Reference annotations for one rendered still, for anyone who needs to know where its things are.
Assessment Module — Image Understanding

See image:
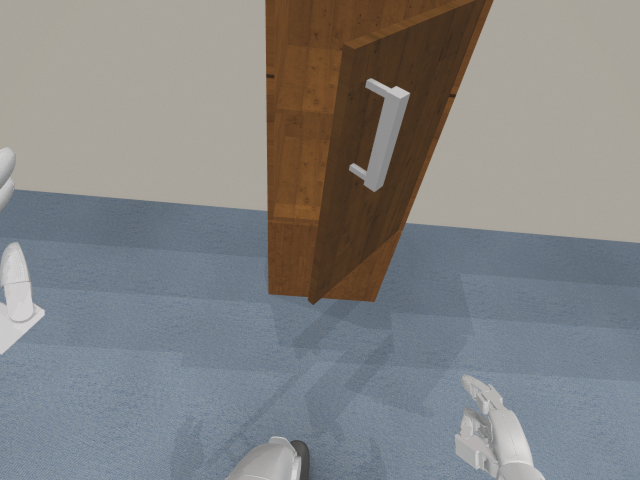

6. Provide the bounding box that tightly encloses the left robot hand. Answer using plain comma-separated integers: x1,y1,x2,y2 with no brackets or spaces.
0,147,45,355

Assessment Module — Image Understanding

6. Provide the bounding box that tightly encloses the robot left thigh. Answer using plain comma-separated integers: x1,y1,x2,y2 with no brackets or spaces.
225,443,301,480

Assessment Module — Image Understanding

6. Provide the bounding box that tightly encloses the left robot foot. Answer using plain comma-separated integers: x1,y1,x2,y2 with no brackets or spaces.
290,440,310,480

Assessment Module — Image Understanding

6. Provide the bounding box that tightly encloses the handle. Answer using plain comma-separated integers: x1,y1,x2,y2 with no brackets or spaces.
349,78,410,192

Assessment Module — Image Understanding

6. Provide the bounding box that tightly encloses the right robot hand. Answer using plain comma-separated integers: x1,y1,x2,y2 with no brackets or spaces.
455,375,534,479

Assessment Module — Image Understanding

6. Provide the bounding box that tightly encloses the cupboard door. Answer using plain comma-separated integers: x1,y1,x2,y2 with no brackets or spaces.
308,0,486,305

